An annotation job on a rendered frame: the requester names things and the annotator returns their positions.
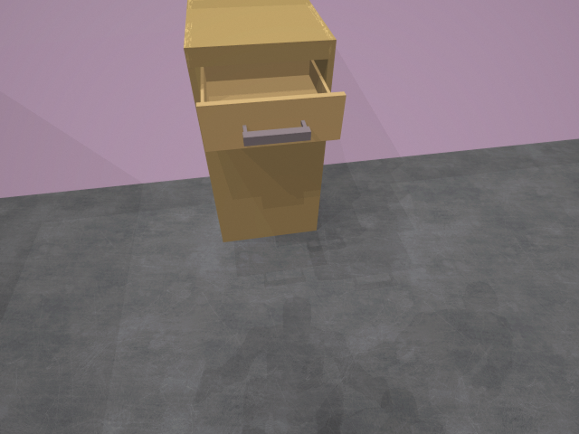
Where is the drawer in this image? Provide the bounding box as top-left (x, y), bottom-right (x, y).
top-left (196, 60), bottom-right (346, 152)

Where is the handle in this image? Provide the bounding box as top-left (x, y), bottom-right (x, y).
top-left (242, 120), bottom-right (311, 146)

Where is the cabinet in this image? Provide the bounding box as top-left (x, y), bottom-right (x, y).
top-left (184, 0), bottom-right (337, 242)

